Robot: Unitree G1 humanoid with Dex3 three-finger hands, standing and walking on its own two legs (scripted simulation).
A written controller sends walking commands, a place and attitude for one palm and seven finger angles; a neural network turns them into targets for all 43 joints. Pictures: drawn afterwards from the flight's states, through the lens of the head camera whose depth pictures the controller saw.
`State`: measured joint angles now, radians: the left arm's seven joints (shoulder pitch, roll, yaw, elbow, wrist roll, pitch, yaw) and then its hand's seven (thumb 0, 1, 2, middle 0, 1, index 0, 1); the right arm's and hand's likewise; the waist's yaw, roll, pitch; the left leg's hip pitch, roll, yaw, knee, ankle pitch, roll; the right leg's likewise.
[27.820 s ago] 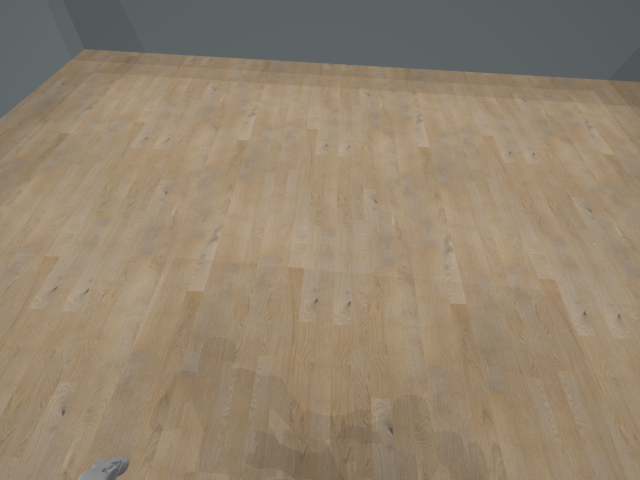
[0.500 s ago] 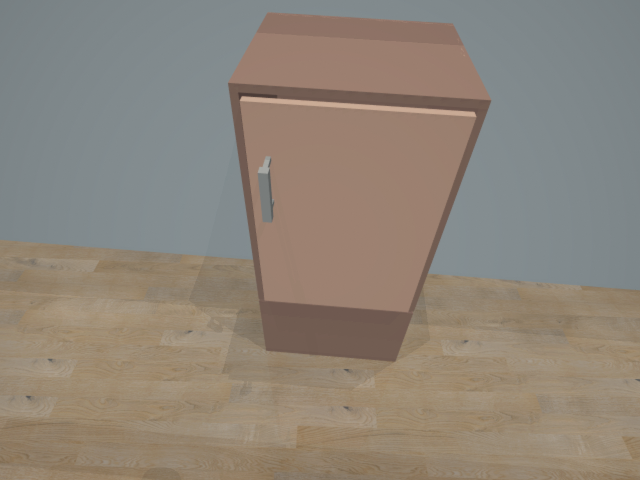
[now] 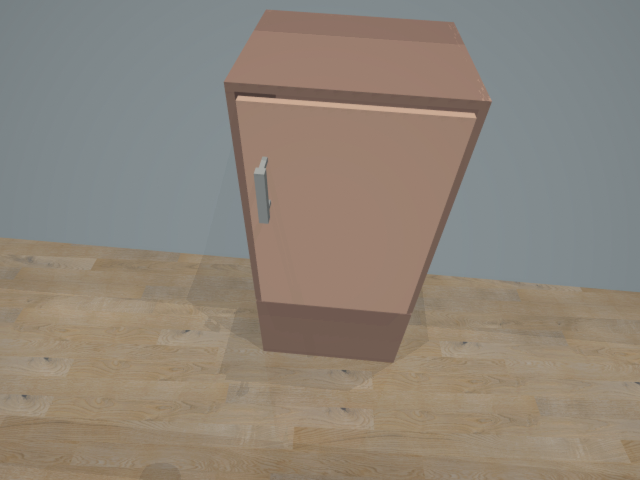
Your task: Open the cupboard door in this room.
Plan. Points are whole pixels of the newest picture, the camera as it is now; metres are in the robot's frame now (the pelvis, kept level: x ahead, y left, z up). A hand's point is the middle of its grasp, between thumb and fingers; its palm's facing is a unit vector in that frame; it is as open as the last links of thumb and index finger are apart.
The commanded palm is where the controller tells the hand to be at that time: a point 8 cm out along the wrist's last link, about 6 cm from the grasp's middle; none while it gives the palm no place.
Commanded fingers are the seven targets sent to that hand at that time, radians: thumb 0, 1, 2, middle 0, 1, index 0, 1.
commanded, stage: shuffle to correct the standing spot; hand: left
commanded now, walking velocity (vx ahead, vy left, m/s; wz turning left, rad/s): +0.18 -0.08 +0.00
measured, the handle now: (264, 190) +0.62 +0.15 -0.01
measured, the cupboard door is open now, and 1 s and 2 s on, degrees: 0 0 0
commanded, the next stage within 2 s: come to a stop and stand still in 0.18 s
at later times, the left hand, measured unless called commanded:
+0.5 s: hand out of the picture +0.13 +0.15 -0.17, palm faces +0.01 -0.97 -0.24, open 7.3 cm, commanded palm none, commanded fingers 0.00 0.90 0.90 -0.20 -0.30 -0.20 -0.30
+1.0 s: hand out of the picture +0.06 +0.14 -0.17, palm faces +0.06 -0.98 -0.21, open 7.3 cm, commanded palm none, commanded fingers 0.00 0.90 0.90 -0.20 -0.30 -0.20 -0.30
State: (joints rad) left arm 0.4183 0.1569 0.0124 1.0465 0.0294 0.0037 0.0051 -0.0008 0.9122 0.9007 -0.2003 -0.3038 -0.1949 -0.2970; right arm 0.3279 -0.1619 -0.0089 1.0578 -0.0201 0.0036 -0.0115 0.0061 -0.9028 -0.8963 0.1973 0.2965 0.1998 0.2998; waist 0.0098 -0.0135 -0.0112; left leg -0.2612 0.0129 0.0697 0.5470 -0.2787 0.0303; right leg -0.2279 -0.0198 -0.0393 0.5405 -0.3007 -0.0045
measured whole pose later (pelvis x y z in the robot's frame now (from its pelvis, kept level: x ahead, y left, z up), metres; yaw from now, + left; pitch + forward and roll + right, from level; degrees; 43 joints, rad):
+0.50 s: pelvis +0.08 -0.04 -0.01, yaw -1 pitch -1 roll +1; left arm 0.23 0.19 0.05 1.03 0.01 -0.03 0.02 0.03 0.95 0.90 -0.20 -0.30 -0.20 -0.30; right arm 0.38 -0.10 -0.01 1.12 -0.01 -0.02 -0.03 0.00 -0.90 -0.90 0.20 0.30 0.20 0.30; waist -0.03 0.00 0.07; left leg -0.16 0.07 0.09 0.58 -0.40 -0.03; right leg -0.34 -0.06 -0.10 0.58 -0.20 -0.01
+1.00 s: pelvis +0.04 -0.04 +0.00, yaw +0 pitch -1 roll +1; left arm 0.28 0.16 0.03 1.03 0.02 0.01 0.03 -0.01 0.93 0.90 -0.20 -0.30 -0.19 -0.30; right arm 0.25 -0.16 -0.02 1.03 -0.01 0.00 -0.03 0.01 -0.93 -0.90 0.20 0.30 0.20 0.30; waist 0.01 -0.01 0.03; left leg -0.24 0.00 0.13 0.48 -0.23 0.04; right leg -0.23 -0.03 -0.04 0.52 -0.26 -0.01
